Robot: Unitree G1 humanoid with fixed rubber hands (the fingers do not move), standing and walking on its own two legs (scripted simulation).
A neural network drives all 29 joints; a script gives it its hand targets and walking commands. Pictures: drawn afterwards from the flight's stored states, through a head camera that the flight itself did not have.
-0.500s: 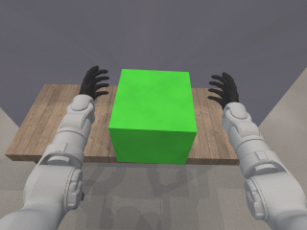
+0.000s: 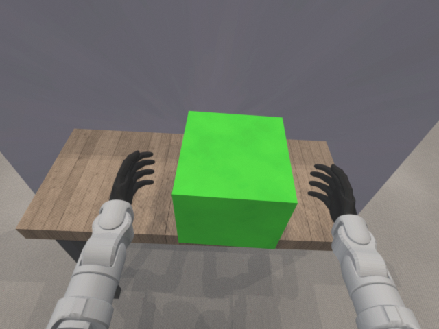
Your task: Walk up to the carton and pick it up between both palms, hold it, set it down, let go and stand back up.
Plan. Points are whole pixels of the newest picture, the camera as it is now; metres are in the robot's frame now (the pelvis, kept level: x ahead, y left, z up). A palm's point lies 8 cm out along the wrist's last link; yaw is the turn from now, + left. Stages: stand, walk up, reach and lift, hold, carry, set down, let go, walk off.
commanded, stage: set down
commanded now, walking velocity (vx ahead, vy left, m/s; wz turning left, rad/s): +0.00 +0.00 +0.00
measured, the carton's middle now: (231, 179) +0.43 -0.04 +0.00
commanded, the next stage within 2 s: let go in 1.84 s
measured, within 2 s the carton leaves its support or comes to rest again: neither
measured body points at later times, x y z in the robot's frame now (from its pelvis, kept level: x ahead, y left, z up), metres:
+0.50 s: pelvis +0.01 +0.01 +0.00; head +0.01 +0.02 +0.45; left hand +0.30 +0.18 +0.03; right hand +0.27 -0.23 +0.03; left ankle -0.03 +0.12 -0.75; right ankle +0.04 -0.09 -0.75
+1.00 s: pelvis +0.00 +0.00 +0.00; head +0.01 +0.01 +0.45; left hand +0.23 +0.19 -0.03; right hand +0.20 -0.23 -0.03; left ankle -0.03 +0.12 -0.75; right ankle +0.04 -0.09 -0.75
